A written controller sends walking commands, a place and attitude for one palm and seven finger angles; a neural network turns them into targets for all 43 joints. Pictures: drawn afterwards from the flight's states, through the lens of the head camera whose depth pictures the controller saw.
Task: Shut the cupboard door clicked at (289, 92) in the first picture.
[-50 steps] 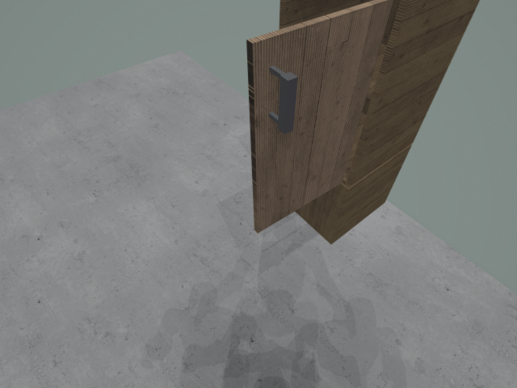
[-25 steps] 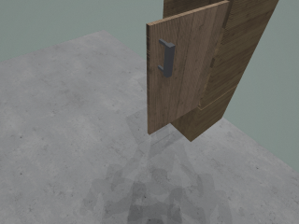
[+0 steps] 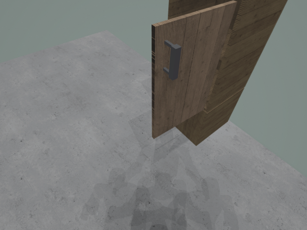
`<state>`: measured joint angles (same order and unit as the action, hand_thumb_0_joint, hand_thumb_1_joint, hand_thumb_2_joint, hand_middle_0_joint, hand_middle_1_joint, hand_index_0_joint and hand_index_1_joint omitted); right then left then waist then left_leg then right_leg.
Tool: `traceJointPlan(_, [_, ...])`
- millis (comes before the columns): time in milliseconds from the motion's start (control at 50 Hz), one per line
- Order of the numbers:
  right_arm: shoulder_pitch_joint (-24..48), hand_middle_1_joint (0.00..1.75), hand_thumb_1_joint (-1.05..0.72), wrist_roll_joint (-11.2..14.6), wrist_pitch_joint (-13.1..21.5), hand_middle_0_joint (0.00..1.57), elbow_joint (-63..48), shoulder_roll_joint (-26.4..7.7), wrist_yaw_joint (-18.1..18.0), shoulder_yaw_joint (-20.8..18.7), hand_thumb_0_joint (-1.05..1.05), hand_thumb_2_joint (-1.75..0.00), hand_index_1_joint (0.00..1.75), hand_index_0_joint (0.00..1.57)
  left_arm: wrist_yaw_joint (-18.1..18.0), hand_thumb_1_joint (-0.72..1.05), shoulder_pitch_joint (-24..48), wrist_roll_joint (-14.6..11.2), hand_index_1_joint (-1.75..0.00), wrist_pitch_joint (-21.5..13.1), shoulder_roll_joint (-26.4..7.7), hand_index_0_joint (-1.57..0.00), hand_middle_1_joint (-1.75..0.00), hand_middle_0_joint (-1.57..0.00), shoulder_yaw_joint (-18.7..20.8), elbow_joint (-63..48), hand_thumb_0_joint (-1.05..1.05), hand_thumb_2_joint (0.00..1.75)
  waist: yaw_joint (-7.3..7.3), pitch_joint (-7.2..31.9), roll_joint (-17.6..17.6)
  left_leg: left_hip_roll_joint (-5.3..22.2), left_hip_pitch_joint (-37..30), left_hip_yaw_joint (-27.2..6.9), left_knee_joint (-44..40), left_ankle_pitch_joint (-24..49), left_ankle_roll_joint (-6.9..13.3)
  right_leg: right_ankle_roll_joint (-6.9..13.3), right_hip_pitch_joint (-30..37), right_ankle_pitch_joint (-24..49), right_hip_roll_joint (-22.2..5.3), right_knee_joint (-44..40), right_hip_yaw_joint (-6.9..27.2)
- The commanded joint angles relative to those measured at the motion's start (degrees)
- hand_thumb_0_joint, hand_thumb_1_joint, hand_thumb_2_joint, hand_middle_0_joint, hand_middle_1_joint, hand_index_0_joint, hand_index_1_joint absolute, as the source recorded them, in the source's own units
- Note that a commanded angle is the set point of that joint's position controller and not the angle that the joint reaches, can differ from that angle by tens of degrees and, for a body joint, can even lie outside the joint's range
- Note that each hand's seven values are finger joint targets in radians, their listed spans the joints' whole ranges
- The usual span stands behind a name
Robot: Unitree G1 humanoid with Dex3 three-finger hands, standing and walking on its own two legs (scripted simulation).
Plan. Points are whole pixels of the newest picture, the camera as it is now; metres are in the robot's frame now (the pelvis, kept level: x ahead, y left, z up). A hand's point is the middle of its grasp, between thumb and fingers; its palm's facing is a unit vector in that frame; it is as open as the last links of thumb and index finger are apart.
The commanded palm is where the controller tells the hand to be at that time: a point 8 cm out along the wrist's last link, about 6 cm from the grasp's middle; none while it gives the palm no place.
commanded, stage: walk around to get in front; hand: left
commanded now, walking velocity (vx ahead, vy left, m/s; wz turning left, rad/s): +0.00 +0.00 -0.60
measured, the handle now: (170, 60) +0.61 -0.01 +0.12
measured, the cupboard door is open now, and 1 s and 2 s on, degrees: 87 87 87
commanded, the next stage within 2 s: none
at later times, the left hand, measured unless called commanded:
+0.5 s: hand out of the picture +0.06 +0.16 -0.18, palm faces -0.14 -0.95 -0.28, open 7.4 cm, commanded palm none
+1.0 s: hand out of the picture +0.11 +0.17 -0.19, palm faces -0.37 -0.90 -0.23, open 7.4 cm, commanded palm none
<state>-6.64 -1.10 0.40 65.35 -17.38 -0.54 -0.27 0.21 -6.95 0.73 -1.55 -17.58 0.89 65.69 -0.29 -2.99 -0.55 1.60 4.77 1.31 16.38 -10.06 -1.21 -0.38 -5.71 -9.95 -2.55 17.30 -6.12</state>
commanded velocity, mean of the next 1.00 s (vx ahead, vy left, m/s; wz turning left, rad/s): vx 0.00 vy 0.00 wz -0.60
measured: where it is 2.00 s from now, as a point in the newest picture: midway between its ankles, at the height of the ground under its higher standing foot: outside the picture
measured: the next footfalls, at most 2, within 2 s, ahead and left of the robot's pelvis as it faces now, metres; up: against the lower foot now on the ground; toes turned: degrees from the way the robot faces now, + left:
left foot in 0.96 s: +0.06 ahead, +0.12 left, +0.00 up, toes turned -28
right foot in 1.26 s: -0.06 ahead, -0.15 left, +0.00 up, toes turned -41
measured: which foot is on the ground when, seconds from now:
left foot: down 0.00-0.42, up 0.44-0.94, down 0.96-1.00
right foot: down 0.00-0.94, up 0.96-1.00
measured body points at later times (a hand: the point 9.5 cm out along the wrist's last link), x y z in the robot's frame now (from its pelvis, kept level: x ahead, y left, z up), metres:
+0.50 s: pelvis -0.03 -0.03 -0.02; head +0.02 -0.07 +0.42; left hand +0.07 +0.21 -0.16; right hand -0.03 -0.28 -0.19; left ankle -0.04 +0.13 -0.70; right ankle -0.02 -0.10 -0.75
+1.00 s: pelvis -0.02 +0.00 -0.02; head +0.04 -0.01 +0.43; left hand +0.13 +0.22 -0.17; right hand -0.01 -0.28 -0.15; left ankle +0.03 +0.13 -0.75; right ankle -0.04 -0.10 -0.73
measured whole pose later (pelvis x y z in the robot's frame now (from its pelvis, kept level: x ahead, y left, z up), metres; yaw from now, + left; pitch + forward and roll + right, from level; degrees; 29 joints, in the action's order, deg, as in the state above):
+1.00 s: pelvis -0.02 +0.00 -0.02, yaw -27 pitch +2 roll +0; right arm -4.8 -1.2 -0.8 51.5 -11.5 -2.8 -2.2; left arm 0.5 -11.8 1.1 3.4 -13.4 5.2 54.8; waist -2.2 -5.1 1.7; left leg 1.4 14.4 -1.5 29.5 -16.4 -1.2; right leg -0.3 -25.5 -23.5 6.7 43.2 7.2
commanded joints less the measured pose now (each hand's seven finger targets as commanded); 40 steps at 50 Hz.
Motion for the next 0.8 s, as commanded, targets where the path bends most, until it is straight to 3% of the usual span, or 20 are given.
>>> traceJointPlan(0, [-1.8,0.3,-0.9,0.0,0.3,0.2,-2.8,-6.7,-1.0,-1.7,0.0,-0.9,0.3,0.2,-1.1,0.9,0.1,-0.1,-0.3,0.2,-7.5,-0.2,-0.3,-0.2,1.9,-3.4,0.0,0.9,1.01,4.8,0.2,6.5,-0.4,-1.9,1.0,11.1,1.0,2.0,-0.2,13.7,-6.1,-0.2,6.8])
traceJointPlan(20, [-3.4,0.3,-0.9,0.0,-0.2,0.2,-2.4,-4.4,-1.1,-1.3,0.0,-0.9,0.3,0.2,-1.2,0.9,-0.9,-0.2,-0.3,0.8,-5.6,-0.2,-0.3,-0.2,1.6,-3.3,0.0,0.9,1.11,4.7,-0.3,6.6,0.0,-1.0,1.9,11.0,0.6,1.7,-0.6,14.8,-6.1,1.0,7.0])
traceJointPlan(100, [-4.7,0.3,-0.9,-0.1,-1.2,0.2,-4.5,-5.1,-1.7,-2.3,0.0,-0.9,0.3,0.2,-1.1,0.9,-1.9,0.1,-0.3,2.2,-6.5,-0.2,-0.3,-0.2,2.6,-5.1,0.0,0.9,1.08,3.4,0.7,7.3,1.5,1.2,5.3,8.6,0.6,2.1,-4.2,15.5,-5.2,5.7,8.6])
traceJointPlan(160, [-4.3,0.3,-0.9,-0.3,-1.6,0.2,-6.7,-5.8,-2.0,-3.2,0.0,-0.9,0.3,0.2,-0.6,0.9,-2.2,0.3,-0.3,3.1,-6.0,-0.2,-0.3,-0.2,3.2,-7.2,0.0,0.9,0.98,2.0,-0.7,8.6,2.5,1.2,6.2,6.1,1.4,2.0,-8.3,13.1,-3.6,9.5,9.3])
traceJointPlan(240, [-4.2,0.3,-0.9,-0.5,-1.8,0.2,-9.1,-6.7,-2.1,-4.3,0.0,-0.9,0.3,0.2,0.0,0.9,-2.8,0.6,-0.3,3.8,-4.2,-0.2,-0.3,-0.2,3.7,-10.0,0.0,0.9,0.45,1.1,-4.9,12.7,4.9,-1.1,4.7,1.1,4.0,1.4,-12.4,4.7,-0.2,17.0,8.2])
traceJointPlan(300, [-3.3,0.3,-0.9,-0.6,-1.5,0.2,-10.6,-7.3,-1.9,-4.9,0.0,-0.9,0.3,0.2,0.5,0.9,-3.8,0.7,-0.3,4.5,-2.2,-0.2,-0.3,-0.2,4.1,-11.4,0.0,0.9,-0.48,0.5,-10.2,18.1,8.5,-3.5,2.3,1.0,7.7,0.6,-12.7,-12.4,1.8,27.2,5.0])
traceJointPlan(340, [-2.3,0.3,-0.9,-0.8,-1.5,0.2,-11.6,-7.0,-1.8,-5.0,0.0,-0.9,0.3,0.2,0.8,0.9,-4.8,0.6,-0.3,4.5,-1.5,-0.2,-0.3,-0.2,4.4,-12.2,0.0,0.9,-1.13,-0.3,-11.7,18.5,10.8,-1.8,4.3,3.2,7.9,0.6,-10.9,-14.6,1.2,27.0,4.4])
traceJointPlan(360, [-1.2,0.3,-0.9,-0.7,-1.6,0.2,-12.2,-6.6,-1.8,-5.0,0.0,-0.9,0.3,0.2,0.9,0.9,-6.8,0.6,-0.3,4.2,-1.6,-0.2,-0.3,-0.2,4.8,-12.0,0.0,0.9,-2.44,-0.5,-10.0,17.0,12.1,0.2,8.8,4.7,6.4,0.9,-8.3,-10.3,0.9,21.9,5.0])
traceJointPlan(380, [-0.1,0.3,-0.9,-0.3,-1.9,0.2,-13.1,-5.4,-1.8,-5.0,0.0,-0.9,0.3,0.2,0.7,0.9,-10.0,1.0,-0.3,3.5,-3.6,-0.2,-0.3,-0.2,5.4,-11.3,0.0,0.9,-4.17,0.5,-0.8,11.8,14.9,4.1,19.0,0.2,2.9,2.3,-4.6,2.6,-1.6,12.3,10.3])
traceJointPlan(400, [-0.6,0.3,-0.9,0.4,-2.1,0.2,-14.7,-0.5,-1.7,-4.6,0.0,-0.9,0.3,0.2,-0.3,0.9,-12.0,1.6,-0.3,2.5,-10.0,-0.2,-0.3,-0.2,6.8,-10.9,0.0,0.9,-4.11,2.4,19.8,1.7,25.1,9.4,34.8,-18.7,-1.7,6.9,0.6,14.3,-16.2,1.5,32.3])
traceJointPlan(420, [0.7,0.3,-0.9,0.4,-2.8,0.2,-14.6,-1.4,-1.6,-4.6,0.0,-0.9,0.3,0.2,-1.0,0.9,-14.4,0.5,-0.3,2.6,-10.4,-0.2,-0.3,-0.2,6.9,-10.2,0.0,0.9,-5.84,2.4,18.9,-0.1,25.7,0.9,46.1,-25.9,-1.3,9.3,-2.2,17.3,-18.1,-1.3,35.5])
traceJointPlan(440, [0.1,0.3,-0.9,0.3,-3.2,0.2,-13.7,-2.1,-1.6,-4.9,0.0,-0.9,0.3,0.2,-1.8,0.9,-11.8,0.5,-0.3,2.6,-7.6,-0.2,-0.3,-0.2,6.6,-10.6,0.0,0.9,-3.55,1.9,17.4,1.3,27.0,-3.9,50.8,-21.3,-0.7,8.6,-3.1,12.2,-14.5,-1.5,33.7])
traceJointPlan(460, [-0.2,0.3,-0.9,0.4,-3.2,0.2,-13.5,-1.7,-1.4,-5.0,0.0,-0.9,0.3,0.2,-1.9,0.9,-8.5,0.3,-0.3,2.8,-5.9,-0.2,-0.3,-0.2,6.3,-11.9,0.0,0.9,-2.12,0.6,13.0,1.9,28.3,-4.1,52.3,-17.8,-0.9,9.2,-4.0,7.6,-13.0,-1.2,31.5])
traceJointPlan(480, [-0.5,0.3,-0.9,0.3,-3.1,0.2,-13.3,-1.2,-1.2,-5.1,0.0,-0.9,0.3,0.2,-2.1,0.9,-6.7,0.2,-0.3,2.8,-5.0,-0.2,-0.3,-0.2,6.3,-12.8,0.0,0.9,-1.3,1.1,9.6,2.5,27.9,-3.5,52.3,-14.9,-1.3,9.5,-4.1,7.7,-12.0,-0.2,30.1])
traceJointPlan(520, [-1.4,0.3,-0.9,0.2,-3.0,0.2,-12.9,-0.1,-1.0,-4.6,0.0,-0.9,0.3,0.2,-2.0,0.9,-6.7,0.3,-0.3,2.2,-4.0,-0.2,-0.3,-0.2,5.9,-13.5,0.0,0.9,-0.43,4.7,6.0,2.2,26.1,-3.1,50.4,-11.8,-2.0,9.9,-2.2,9.5,-9.9,0.7,27.0])
traceJointPlan(580, [-0.2,0.3,-0.9,0.3,-2.9,0.2,-13.4,0.7,-1.2,-4.4,0.0,-0.9,0.3,0.2,-2.1,0.9,-9.2,0.5,-0.3,2.0,-3.8,-0.2,-0.3,-0.2,6.0,-12.7,0.0,0.9,-1.54,7.0,5.2,1.2,25.7,-2.6,45.4,-11.9,-2.5,9.3,2.1,13.7,-8.6,1.6,27.3])
traceJointPlan(640, [1.5,0.3,-0.9,0.4,-2.9,0.2,-14.2,0.6,-1.5,-4.3,0.0,-0.9,0.3,0.2,-2.0,0.9,-11.0,0.4,-0.3,2.1,-4.0,-0.2,-0.3,-0.2,6.2,-12.3,0.0,0.9,-2.23,6.4,6.8,0.7,26.5,-3.1,42.4,-12.8,-2.6,9.4,3.8,16.8,-8.3,1.7,28.7])
traceJointPlan(660, [2.0,0.3,-0.9,0.5,-2.9,0.2,-14.6,0.5,-1.6,-4.3,0.0,-0.9,0.3,0.2,-1.9,0.9,-11.1,0.5,-0.3,2.2,-3.9,-0.2,-0.3,-0.2,6.2,-12.4,0.0,0.9,-2.18,5.7,8.4,0.7,26.0,-3.3,41.5,-13.1,-2.6,10.0,2.5,15.8,-8.5,1.4,29.2])
traceJointPlan(780, [3.5,0.3,-0.9,0.9,-2.3,0.2,-16.4,0.3,-1.5,-4.4,0.0,-0.9,0.3,0.2,-1.6,0.9,-9.9,1.1,-0.3,2.7,-4.9,-0.2,-0.3,-0.2,6.7,-13.4,0.0,0.9,-2.37,4.9,8.7,-0.8,20.8,-3.6,32.2,-16.1,-1.6,11.7,-2.3,9.6,-7.9,0.9,34.7])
